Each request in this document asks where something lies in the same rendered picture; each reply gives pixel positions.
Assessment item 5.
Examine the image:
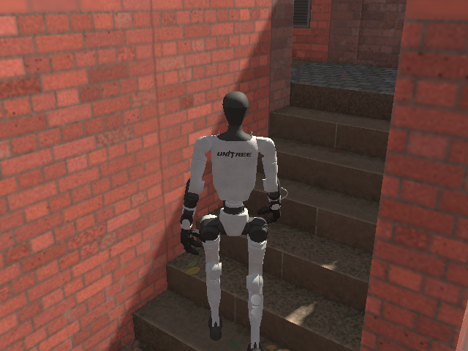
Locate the robot left upper arm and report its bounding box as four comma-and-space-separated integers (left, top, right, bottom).
188, 135, 214, 194

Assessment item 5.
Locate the robot right hand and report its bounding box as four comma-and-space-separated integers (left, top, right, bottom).
257, 204, 281, 224

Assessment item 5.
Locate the left robot forearm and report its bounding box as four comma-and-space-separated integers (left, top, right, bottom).
180, 179, 199, 230

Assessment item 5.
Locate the humanoid robot head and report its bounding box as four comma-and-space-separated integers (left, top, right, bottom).
217, 91, 252, 141

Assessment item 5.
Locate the robot left hand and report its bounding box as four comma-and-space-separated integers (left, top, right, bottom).
181, 228, 205, 255

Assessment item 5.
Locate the robot right upper arm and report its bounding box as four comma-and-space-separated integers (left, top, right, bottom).
256, 137, 278, 192

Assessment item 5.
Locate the right robot forearm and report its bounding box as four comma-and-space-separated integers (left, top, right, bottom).
267, 178, 281, 210

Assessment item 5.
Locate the robot right shin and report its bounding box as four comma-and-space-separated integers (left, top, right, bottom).
248, 275, 263, 349

